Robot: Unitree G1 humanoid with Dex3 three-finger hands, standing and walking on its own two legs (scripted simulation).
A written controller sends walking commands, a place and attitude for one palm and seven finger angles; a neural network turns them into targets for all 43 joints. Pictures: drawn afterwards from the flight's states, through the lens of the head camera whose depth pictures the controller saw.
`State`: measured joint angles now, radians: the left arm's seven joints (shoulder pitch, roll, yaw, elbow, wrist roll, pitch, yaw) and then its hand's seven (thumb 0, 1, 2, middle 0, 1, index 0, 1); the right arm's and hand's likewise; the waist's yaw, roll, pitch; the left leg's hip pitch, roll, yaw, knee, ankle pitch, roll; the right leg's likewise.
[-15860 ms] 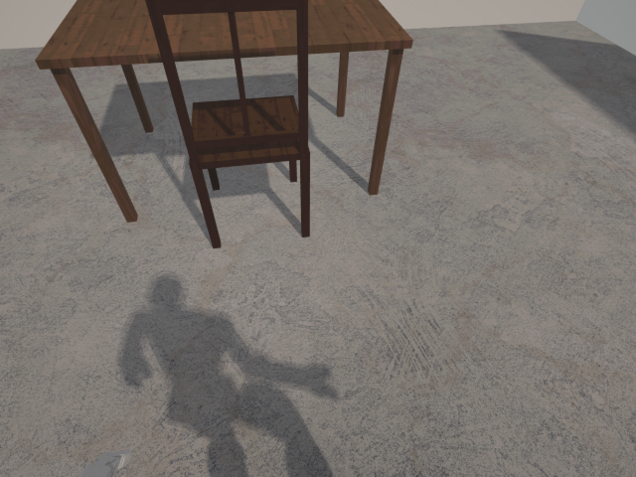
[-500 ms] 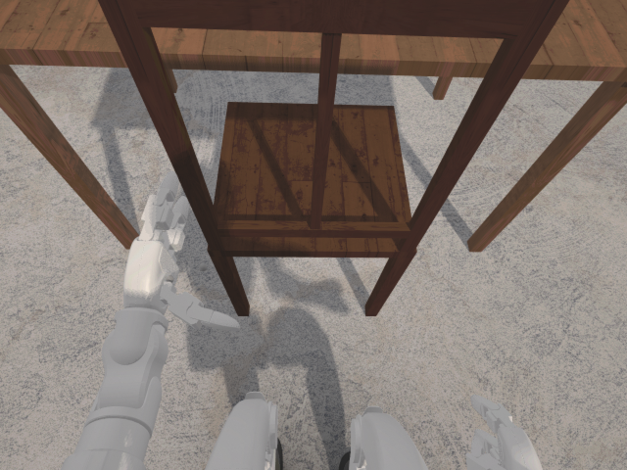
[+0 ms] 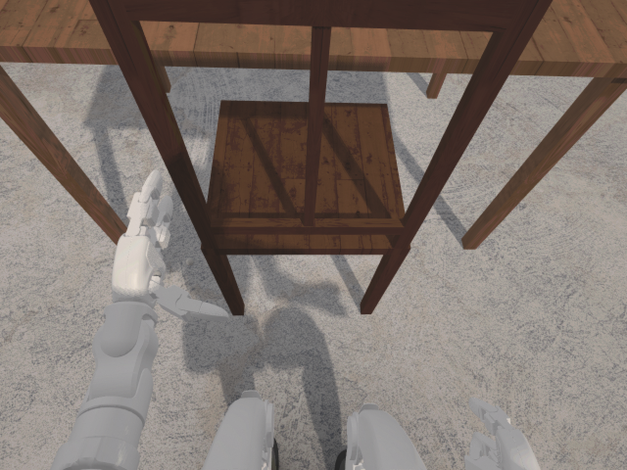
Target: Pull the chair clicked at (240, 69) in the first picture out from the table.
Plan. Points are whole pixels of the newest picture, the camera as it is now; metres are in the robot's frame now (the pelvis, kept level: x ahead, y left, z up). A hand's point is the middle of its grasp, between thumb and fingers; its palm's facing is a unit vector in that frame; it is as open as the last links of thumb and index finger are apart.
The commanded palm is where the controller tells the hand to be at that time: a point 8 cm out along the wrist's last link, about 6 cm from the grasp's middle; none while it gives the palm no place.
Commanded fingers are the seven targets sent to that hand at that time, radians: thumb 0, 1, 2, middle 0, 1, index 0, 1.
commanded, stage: push the fingers through the gap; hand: left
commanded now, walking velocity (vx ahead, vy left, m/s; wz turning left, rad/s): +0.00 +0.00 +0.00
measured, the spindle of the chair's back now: (313, 153) +0.51 +0.01 +0.05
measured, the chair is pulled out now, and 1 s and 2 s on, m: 0.00 0.00 0.00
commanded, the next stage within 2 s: hook a spindle and tug to test in 1.62 s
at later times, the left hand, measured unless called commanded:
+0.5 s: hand (189, 229) +0.41 +0.17 +0.02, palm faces +0.03 -1.00 -0.03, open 17.0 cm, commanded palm +0.39 +0.22 +0.02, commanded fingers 0.00 -0.50 0.30 -0.06 -0.08 -0.06 -0.08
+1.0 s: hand (194, 198) +0.45 +0.17 +0.02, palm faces +0.03 -1.00 -0.02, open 16.9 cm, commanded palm +0.43 +0.22 +0.02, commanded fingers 0.00 -0.50 0.30 -0.06 -0.08 -0.06 -0.08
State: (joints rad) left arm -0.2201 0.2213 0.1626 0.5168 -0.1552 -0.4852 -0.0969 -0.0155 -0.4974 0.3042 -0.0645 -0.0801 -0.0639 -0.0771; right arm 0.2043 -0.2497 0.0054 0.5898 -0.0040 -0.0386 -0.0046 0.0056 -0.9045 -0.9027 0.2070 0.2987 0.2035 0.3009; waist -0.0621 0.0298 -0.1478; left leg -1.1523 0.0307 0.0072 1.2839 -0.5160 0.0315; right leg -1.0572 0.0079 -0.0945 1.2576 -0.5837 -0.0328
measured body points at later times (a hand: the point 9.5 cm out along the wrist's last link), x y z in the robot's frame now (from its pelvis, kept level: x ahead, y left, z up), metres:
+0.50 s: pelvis +0.01 +0.00 +0.00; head +0.13 +0.02 +0.43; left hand +0.40 +0.22 +0.02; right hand +0.11 -0.26 -0.12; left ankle +0.05 +0.10 -0.62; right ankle +0.01 -0.11 -0.62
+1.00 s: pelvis +0.00 +0.01 +0.00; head +0.14 +0.03 +0.43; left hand +0.44 +0.22 +0.03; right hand +0.08 -0.26 -0.12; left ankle +0.05 +0.10 -0.62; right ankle +0.01 -0.11 -0.62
